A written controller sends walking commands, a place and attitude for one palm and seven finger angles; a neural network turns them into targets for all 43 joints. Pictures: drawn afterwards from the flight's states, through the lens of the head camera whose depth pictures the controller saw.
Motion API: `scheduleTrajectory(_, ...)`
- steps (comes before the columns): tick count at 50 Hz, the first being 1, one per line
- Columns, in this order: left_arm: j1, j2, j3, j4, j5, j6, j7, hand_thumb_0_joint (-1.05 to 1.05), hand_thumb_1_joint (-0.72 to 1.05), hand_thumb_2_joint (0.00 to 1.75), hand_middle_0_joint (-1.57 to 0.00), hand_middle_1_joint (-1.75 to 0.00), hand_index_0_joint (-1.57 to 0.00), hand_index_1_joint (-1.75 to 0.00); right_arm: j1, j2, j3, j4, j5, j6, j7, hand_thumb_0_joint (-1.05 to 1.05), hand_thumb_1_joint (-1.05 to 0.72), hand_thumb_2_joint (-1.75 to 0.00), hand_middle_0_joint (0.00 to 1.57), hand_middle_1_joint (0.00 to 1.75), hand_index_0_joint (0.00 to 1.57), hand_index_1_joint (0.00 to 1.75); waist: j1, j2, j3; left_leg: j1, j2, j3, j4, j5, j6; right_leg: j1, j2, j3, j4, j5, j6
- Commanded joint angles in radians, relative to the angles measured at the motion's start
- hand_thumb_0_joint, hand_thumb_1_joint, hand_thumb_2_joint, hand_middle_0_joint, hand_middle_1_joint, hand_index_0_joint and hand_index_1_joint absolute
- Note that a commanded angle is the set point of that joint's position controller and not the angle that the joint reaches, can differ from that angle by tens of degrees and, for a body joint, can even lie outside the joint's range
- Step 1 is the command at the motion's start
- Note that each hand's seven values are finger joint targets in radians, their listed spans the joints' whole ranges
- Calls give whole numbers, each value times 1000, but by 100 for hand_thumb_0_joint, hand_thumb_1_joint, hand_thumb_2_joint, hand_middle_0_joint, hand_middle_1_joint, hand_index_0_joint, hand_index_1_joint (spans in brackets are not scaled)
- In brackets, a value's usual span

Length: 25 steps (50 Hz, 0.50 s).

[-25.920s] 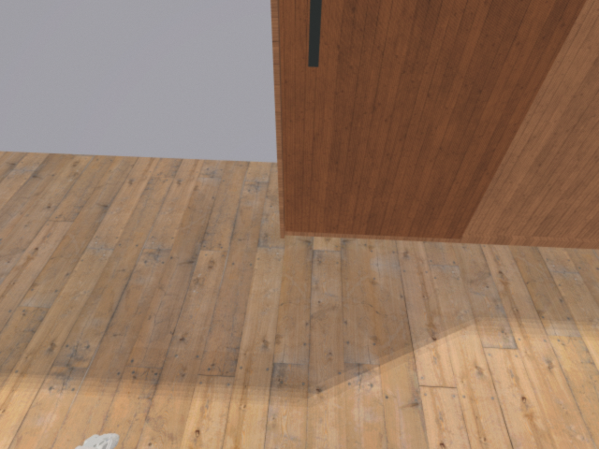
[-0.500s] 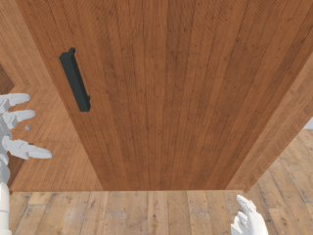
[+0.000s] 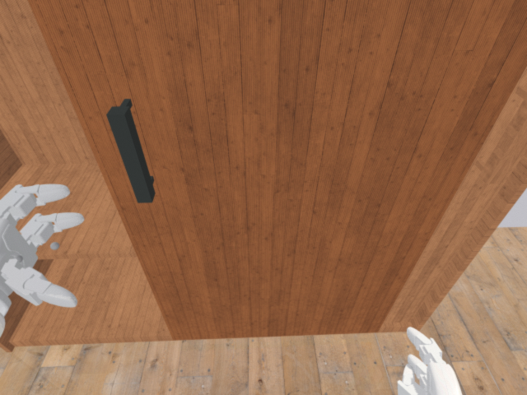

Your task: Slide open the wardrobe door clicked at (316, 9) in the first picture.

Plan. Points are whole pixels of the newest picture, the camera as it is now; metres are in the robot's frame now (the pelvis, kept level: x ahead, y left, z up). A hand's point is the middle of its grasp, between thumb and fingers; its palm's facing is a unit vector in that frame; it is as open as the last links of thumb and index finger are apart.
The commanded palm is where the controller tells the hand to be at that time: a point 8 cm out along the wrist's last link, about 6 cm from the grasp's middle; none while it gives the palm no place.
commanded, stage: draw the hand back to the body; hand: left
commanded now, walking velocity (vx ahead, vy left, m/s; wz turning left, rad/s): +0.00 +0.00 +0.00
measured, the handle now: (137, 152) +0.47 +0.29 +0.14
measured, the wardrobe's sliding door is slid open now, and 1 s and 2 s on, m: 0.60 0.60 0.60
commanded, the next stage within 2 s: step back with the hand held close in 1.16 s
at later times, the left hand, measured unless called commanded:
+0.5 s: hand (64, 256) +0.22 +0.27 +0.17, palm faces +0.44 -0.83 -0.34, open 11.6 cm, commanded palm +0.16 +0.31 +0.18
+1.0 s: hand (101, 254) +0.22 +0.23 +0.17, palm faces +0.39 -0.84 -0.39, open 7.6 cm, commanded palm +0.18 +0.27 +0.19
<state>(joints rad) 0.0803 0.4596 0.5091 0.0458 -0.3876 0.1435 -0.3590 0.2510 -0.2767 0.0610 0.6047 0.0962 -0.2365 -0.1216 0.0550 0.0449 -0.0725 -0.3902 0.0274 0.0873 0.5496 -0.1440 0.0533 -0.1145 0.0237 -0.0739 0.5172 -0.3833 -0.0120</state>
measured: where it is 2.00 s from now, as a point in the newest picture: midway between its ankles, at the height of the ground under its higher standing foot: outside the picture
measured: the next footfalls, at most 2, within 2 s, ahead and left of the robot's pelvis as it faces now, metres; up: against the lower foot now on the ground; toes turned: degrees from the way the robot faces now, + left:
none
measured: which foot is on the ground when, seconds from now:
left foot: down 0.00-1.00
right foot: down 0.00-1.00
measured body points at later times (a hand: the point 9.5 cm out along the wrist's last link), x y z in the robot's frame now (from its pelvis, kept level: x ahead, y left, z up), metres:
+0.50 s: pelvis +0.00 +0.00 +0.01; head -0.03 -0.01 +0.46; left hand +0.19 +0.31 +0.18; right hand +0.18 -0.21 -0.07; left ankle +0.10 +0.08 -0.73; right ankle -0.06 -0.11 -0.73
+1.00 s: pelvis +0.03 -0.02 +0.01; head +0.00 -0.05 +0.46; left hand +0.19 +0.27 +0.19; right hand +0.22 -0.25 -0.06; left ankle +0.10 +0.08 -0.73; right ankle -0.06 -0.11 -0.73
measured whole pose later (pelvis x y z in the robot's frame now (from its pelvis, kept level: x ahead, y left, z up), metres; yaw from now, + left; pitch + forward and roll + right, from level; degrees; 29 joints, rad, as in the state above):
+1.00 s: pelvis +0.03 -0.02 +0.01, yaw -3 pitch -4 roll +1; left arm 0.47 0.36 0.32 -0.39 -0.10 -0.06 0.08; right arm 0.17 -0.23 0.03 0.63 0.00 -0.10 -0.07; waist 0.08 0.05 0.00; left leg -0.20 0.00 0.07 0.38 -0.12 0.02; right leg 0.07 0.03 -0.03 0.33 -0.33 -0.04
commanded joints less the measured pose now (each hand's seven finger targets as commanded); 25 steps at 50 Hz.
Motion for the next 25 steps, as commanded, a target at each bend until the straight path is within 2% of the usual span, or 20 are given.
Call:
scheduleTrajectory(1, -205, 240, 54, -366, -7, -66, 30, 0, -48, 24, -25, -111, -25, -111, -166, -103, -36, -179, -10, -71, -17, 0, -90, -90, 20, 30, 20, 30, 6, 92, -109, 390, 9, -153, -96, -30, -8, -283, 18, 32, -123, 146, 13)
scheduleTrajectory(3, -194, 236, 59, -380, -8, -66, 42, 0, -41, 27, -25, -107, -25, -107, -172, -102, -32, -165, -12, -75, -20, 0, -90, -90, 20, 30, 20, 30, 7, 92, -81, 385, 12, -169, -124, -84, -15, -283, 20, 23, -128, 118, 5)
scheduleTrajectory(4, -182, 240, 66, -391, -9, -68, 50, 0, -37, 29, -24, -104, -24, -104, -172, -100, -31, -159, -12, -74, -22, 0, -90, -90, 20, 30, 20, 30, 11, 79, -91, 388, 7, -162, -120, -71, -11, -264, 21, 26, -138, 127, 7)
scheduleTrajectory(5, -187, 337, 73, -426, 175, -138, 226, 0, -33, 31, -24, -102, -24, -102, -180, -115, -41, -131, -59, -67, -3, 0, -90, -90, 20, 30, 20, 30, 14, 124, 50, 321, 2, -169, -152, -175, -24, -327, 0, 87, -228, 73, -8)
scheduleTrajectory(6, -97, 188, -6, -366, 192, -160, 299, 0, -30, 32, -24, -100, -24, -100, -177, -104, -39, -115, -61, -63, 2, 0, -90, -90, 20, 30, 20, 30, -11, 118, 78, 313, 11, -186, -179, -252, -35, -318, -15, 68, -214, 53, -16)
scheduleTrajectory(7, -52, 138, -46, -381, 218, -180, 348, 0, -26, 34, -24, -98, -24, -98, -175, -97, -40, -113, -61, -49, 10, 0, -90, -90, 20, 30, 20, 30, -10, 92, 79, 317, 23, -206, -210, -314, -40, -292, -13, 61, -201, 35, -17)
scheduleTrajectory(9, -43, 150, -49, -454, 252, -217, 409, 0, -19, 37, -24, -94, -24, -94, -174, -105, -47, -112, -66, -31, 14, 0, -90, -90, 20, 30, 20, 30, -4, 55, -15, 351, 23, -198, -225, -306, -30, -215, -13, 61, -197, 61, -17)
scheduleTrajectory(10, -44, 152, -46, -493, 260, -227, 434, 0, -15, 39, -24, -92, -24, -92, -180, -101, -52, -116, -70, -27, 14, 0, -90, -90, 20, 30, 20, 30, -7, 64, -47, 367, 23, -188, -222, -262, -28, -181, -18, 66, -192, 75, -19)
scheduleTrajectory(11, -52, 158, -42, -512, 275, -238, 451, 0, -12, 41, -24, -89, -24, -89, -181, -102, -50, -114, -74, -23, 14, 0, -90, -90, 20, 30, 20, 30, -2, 68, -74, 396, 21, -183, -217, -215, -28, -174, -14, 66, -192, 98, -21)
scheduleTrajectory(12, -20, 122, -73, -496, 278, -239, 462, 0, -8, 43, -23, -87, -23, -87, -186, -92, -50, -112, -76, -16, 16, 0, -90, -90, 20, 30, 20, 30, -6, 60, -43, 391, 24, -182, -229, -223, -29, -171, -15, 66, -195, 85, -18)
scheduleTrajectory(14, -9, 127, -68, -455, 290, -253, 474, 0, -1, 46, -23, -83, -23, -83, -196, -95, -51, -104, -75, -2, 16, 0, -90, -90, 20, 30, 20, 30, -2, 7, -9, 379, 24, -180, -252, -266, -27, -176, -10, 69, -220, 53, -13)
scheduleTrajectory(15, 4, 98, -93, -475, 288, -255, 479, 0, 3, 48, -23, -81, -23, -81, -204, -84, -52, -108, -75, 3, 16, 0, -90, -90, 20, 30, 20, 30, -6, 44, 13, 379, 27, -178, -264, -279, -29, -165, -16, 73, -222, 38, -13)
scheduleTrajectory(16, -16, 128, -69, -496, 296, -266, 485, 0, 7, 50, -23, -79, -23, -79, -206, -88, -49, -106, -77, 6, 16, 0, -90, -90, 20, 30, 20, 30, 0, 60, 5, 388, 22, -178, -268, -276, -30, -160, -14, 72, -226, 47, -15)
scheduleTrajectory(17, 28, 112, -73, -485, 296, -267, 487, 0, 10, 51, -23, -77, -23, -77, -209, -81, -51, -104, -80, 10, 17, 0, -90, -90, 20, 30, 20, 30, 2, 59, 21, 385, 24, -179, -272, -260, -29, -147, -15, 70, -226, 58, -16)
scheduleTrajectory(19, 53, 141, -44, -505, 302, -278, 487, 0, 17, 55, -22, -73, -22, -73, -215, -87, -54, -102, -81, 17, 19, 0, -90, -90, 20, 30, 20, 30, 13, 38, -5, 395, 23, -169, -270, -219, -28, -121, -13, 68, -240, 80, -16)
scheduleTrajectory(20, 93, 108, -67, -520, 296, -280, 486, 0, 21, 57, -22, -70, -22, -70, -219, -76, -56, -107, -82, 20, 20, 0, -90, -90, 20, 30, 20, 30, 11, 44, 6, 399, 25, -165, -267, -192, -28, -112, -18, 69, -238, 86, -16)
scheduleTrajectory(21, 100, 123, -53, -534, 299, -284, 485, 0, 25, 58, -22, -68, -22, -68, -218, -79, -54, -108, -83, 22, 24, 0, -90, -90, 20, 30, 20, 30, 14, 52, -2, 411, 23, -161, -265, -179, -28, -115, -15, 69, -244, 94, -17)
scheduleTrajectory(22, 128, 105, -66, -542, 296, -284, 483, 0, 28, 60, -22, -66, -22, -66, -223, -73, -56, -109, -84, 26, 26, 0, -90, -90, 20, 30, 20, 30, 13, 62, 21, 405, 25, -158, -265, -176, -30, -116, -17, 70, -248, 93, -16)
scheduleTrajectory(24, 162, 122, -48, -553, 302, -290, 482, 0, 36, 64, -22, -62, -22, -62, -221, -81, -61, -109, -84, 29, 30, 0, -90, -90, 20, 30, 20, 30, 17, 31, 14, 404, 25, -154, -262, -147, -28, -103, -13, 65, -256, 114, -17)
scheduleTrajectory(25, 195, 102, -60, -569, 295, -289, 482, 0, 39, 65, -22, -60, -22, -60, -221, -74, -63, -116, -86, 31, 31, 0, -90, -90, 20, 30, 20, 30, 16, 45, 24, 400, 23, -142, -252, -114, -27, -94, -19, 69, -254, 121, -16)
